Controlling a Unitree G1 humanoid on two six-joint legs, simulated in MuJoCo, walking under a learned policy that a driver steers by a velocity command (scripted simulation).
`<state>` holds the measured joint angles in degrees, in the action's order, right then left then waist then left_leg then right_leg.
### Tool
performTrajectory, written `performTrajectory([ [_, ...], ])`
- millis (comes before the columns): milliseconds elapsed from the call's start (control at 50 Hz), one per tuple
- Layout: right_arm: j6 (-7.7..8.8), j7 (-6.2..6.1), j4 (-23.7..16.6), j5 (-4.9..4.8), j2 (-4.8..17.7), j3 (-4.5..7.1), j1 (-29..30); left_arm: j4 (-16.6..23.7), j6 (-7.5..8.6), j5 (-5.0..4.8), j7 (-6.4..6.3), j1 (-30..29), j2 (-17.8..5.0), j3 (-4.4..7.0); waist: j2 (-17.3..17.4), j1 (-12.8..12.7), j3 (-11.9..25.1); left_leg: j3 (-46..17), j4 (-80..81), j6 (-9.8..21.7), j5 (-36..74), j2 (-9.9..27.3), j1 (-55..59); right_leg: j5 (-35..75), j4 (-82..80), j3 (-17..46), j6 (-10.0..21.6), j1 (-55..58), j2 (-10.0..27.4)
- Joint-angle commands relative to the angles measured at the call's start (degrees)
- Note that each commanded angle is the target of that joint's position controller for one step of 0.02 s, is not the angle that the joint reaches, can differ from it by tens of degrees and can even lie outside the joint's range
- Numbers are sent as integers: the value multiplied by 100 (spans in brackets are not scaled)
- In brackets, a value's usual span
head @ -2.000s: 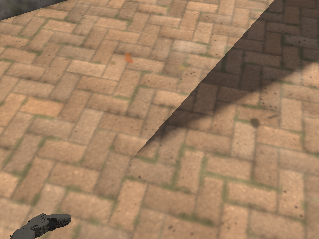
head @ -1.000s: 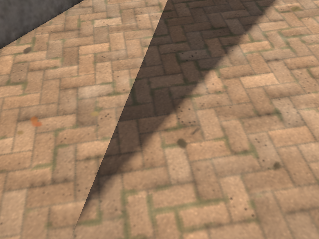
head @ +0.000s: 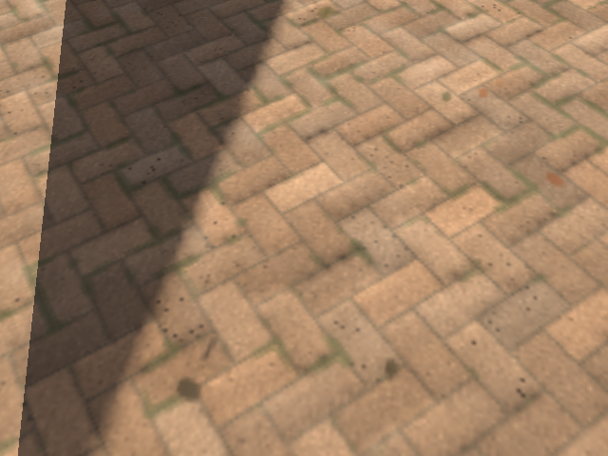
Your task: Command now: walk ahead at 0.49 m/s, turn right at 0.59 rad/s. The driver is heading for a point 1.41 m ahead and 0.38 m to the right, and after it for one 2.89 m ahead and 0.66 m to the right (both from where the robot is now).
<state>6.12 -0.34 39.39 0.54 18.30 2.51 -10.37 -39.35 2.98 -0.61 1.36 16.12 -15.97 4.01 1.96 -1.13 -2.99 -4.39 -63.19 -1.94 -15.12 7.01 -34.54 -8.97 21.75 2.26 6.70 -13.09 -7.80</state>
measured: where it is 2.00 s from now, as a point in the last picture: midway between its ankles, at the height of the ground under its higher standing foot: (476, 247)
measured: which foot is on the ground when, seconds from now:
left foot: up 0.00-0.26, down 0.28-0.78, up 0.80-1.00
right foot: down 0.00-0.28, up 0.30-0.76, down 0.78-1.00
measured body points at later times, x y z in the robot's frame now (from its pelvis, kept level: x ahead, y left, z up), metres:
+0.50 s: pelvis +0.28 +0.04 +0.00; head +0.31 +0.04 +0.45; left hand +0.50 +0.27 -0.10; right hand +0.29 -0.25 -0.10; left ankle +0.32 +0.15 -0.74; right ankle +0.26 -0.10 -0.66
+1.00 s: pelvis +0.51 -0.12 +0.00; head +0.53 -0.16 +0.45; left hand +0.75 +0.06 -0.10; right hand +0.49 -0.44 -0.10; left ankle +0.65 +0.01 -0.66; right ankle +0.49 -0.19 -0.74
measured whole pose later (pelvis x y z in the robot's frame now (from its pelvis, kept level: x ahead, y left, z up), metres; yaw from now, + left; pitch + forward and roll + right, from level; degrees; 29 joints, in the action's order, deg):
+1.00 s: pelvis +0.51 -0.12 +0.00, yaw -35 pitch +1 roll +0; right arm 5.7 0.2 40.0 0.3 18.4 2.9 -9.1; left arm -39.7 2.8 -0.4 1.2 16.6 -16.0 3.5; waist 2.2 -1.5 -3.5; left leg -2.8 -60.9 -2.0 -15.4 6.4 -34.1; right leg -9.4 22.2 2.6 5.9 -13.5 -6.1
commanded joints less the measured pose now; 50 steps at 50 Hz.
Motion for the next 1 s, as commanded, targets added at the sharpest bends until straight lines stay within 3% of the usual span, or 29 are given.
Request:
performTrajectory([
  [20,-52,-33,-338,91,406,114,-134,387,145,-5,-115,-326,-880,221,-363,208,119,130,768,-252,789,-3,-124,957,-1109,1384,1042,-415,1368],
  [100,18,27,-592,23,177,16,887,163,66,-85,-188,119,-989,244,-482,-237,97,222,2617,-265,2096,-431,391,457,-868,1209,666,-504,1085],
  [160,82,116,-727,-80,334,64,1234,6,17,-135,-214,414,-998,246,-603,-347,154,51,3184,-184,2077,-573,524,212,-474,1648,603,-28,1289],
  [220,133,170,-725,-103,542,170,1042,-33,-53,-114,-245,431,-975,248,-839,-169,278,-62,3447,51,1284,-627,785,409,119,2181,455,570,1520],
  [240,153,158,-661,-106,597,218,722,-23,-78,-99,-241,370,-947,244,-925,15,365,29,3580,182,1085,-663,1219,642,367,2235,374,572,1484],
  [260,183,116,-552,-68,747,311,132,4,-76,-75,-222,327,-773,180,-855,335,716,58,3769,393,1141,-578,2167,985,1034,2050,192,416,1199],
  [280,196,59,-511,43,1051,393,-736,120,-55,22,-190,358,-405,41,-313,683,1610,-790,3604,788,892,351,3734,342,2600,1629,-29,-243,851],
  [300,121,83,-285,107,1437,498,-1224,240,0,-152,-186,1177,-76,-71,1638,363,2404,-3497,4146,1740,-421,1679,5655,-2389,4524,864,-448,-2329,25],
  [320,80,116,-356,-24,899,398,-1183,127,4,-216,-211,1122,-691,19,1223,470,2125,-4188,4501,1665,-1747,1798,5504,-2344,5346,976,-538,-3071,515],
  [340,35,78,-410,-44,560,306,-923,192,-29,-196,-214,464,-1030,119,627,637,1326,-3234,4603,1399,-1655,1539,4815,-1784,5542,850,-596,-3275,723],
  [360,-12,60,-422,4,476,261,-624,277,-56,-121,-228,118,-1001,125,218,548,844,-2434,4669,1246,-868,1284,4084,-1369,5441,635,-643,-3120,917],
  [380,-34,49,-366,27,375,226,-460,354,-53,-61,-213,-98,-918,139,179,450,467,-1851,4800,1212,-174,1040,3512,-1103,5167,614,-664,-3011,1071],
  [400,-22,33,-332,62,304,198,-382,370,-77,-90,-179,-67,-794,143,343,310,330,-1373,4960,1143,211,862,3136,-939,4976,581,-658,-2747,1220],
  [460,50,46,-170,-28,306,234,-356,406,-193,-112,-147,-86,-448,79,440,210,160,-574,5324,1236,842,766,2763,-804,4501,380,-696,-2618,1346],
  [520,54,41,1,-26,537,325,-437,527,-212,-48,-113,-419,-349,35,271,242,106,-77,5469,1346,1422,876,2934,-266,3781,358,-773,-2875,1429],
  [600,-24,0,144,-58,710,369,-451,613,-124,-63,40,-1034,-266,-20,183,432,-7,771,5488,1142,1768,711,3058,867,2441,31,-700,-2561,1360],
  [660,-97,-14,291,-135,867,416,-668,777,-106,-89,144,-1514,-261,-36,157,562,-156,1079,5458,1031,1817,815,3340,927,1802,-211,-561,-2383,1287],
  [700,-163,-11,362,-207,974,456,-728,882,-116,-84,196,-1658,-351,0,174,515,-193,1227,5239,948,2365,932,3675,544,1542,-354,-392,-2297,1189],
  [740,-240,-35,371,-264,1157,511,-697,895,-151,-46,206,-1402,-557,112,328,251,100,1451,4469,836,4254,937,3907,-67,1431,-663,-148,-1673,841],
  [760,-290,-49,360,-293,1209,524,-651,774,-174,-45,192,-841,-749,228,341,-101,437,1598,3612,753,5028,855,3835,-186,1290,-815,17,-907,592],
  [780,-315,-73,324,-295,1092,471,-623,487,-206,-69,129,167,-1059,418,204,-620,950,1770,2350,569,4980,644,3242,130,981,-821,244,553,350],
  [800,-290,-81,200,-71,674,305,-803,294,-265,-122,6,991,-1544,579,-689,-812,1440,1743,470,300,2127,336,1624,187,922,654,616,2307,1239],
  [820,-130,-22,-176,52,61,81,-1172,455,-168,-138,13,674,-2059,582,-1823,-103,2138,828,-1254,25,-2073,-827,-551,-1407,98,4096,1709,3623,2509],
  [840,49,37,-231,-182,646,182,-428,541,-63,-109,54,756,-1484,431,-989,-602,2182,-89,-1643,116,-1822,-651,-1169,-1795,-523,4387,1565,3556,2607],
  [860,145,65,-374,-321,798,217,-63,456,22,-77,65,559,-1222,339,-830,-543,1372,-17,-1401,234,-1202,-439,-1470,-1303,-597,3584,1338,2925,2461],
  [880,189,26,-300,-215,731,194,-76,473,58,-85,61,225,-1080,284,-375,-269,971,-25,-925,254,-722,-194,-1143,-645,-561,2946,1145,2107,2208],
  [900,187,-5,-248,-57,745,224,-113,528,57,-61,44,-138,-933,235,-316,-40,721,-39,-460,192,-433,-49,-744,-24,-605,2461,1027,1406,1983],
  [940,62,34,-151,-18,697,232,-355,582,77,44,-11,-443,-747,155,-519,220,647,5,-124,75,-92,89,-190,787,-834,1995,1020,716,1815],
  [1000,-73,47,-158,23,436,155,-195,333,133,35,-102,-240,-814,144,-446,193,462,206,564,-151,473,45,-116,1651,-993,1321,1006,229,1648],
])
Velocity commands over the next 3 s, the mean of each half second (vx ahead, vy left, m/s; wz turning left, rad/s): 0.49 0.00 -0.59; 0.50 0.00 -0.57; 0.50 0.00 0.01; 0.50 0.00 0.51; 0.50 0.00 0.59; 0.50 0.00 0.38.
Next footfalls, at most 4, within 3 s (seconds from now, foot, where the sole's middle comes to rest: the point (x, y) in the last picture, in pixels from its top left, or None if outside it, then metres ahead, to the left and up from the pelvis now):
0.28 left None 0.36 0.14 -0.78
0.78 right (427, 428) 0.53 -0.21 -0.78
1.32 left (415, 284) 0.90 -0.22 -0.78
1.80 right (526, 244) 1.03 -0.53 -0.78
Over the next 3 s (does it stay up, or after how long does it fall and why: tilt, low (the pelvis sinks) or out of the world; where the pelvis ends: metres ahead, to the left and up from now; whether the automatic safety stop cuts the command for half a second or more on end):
stays up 1.57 -0.42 0.00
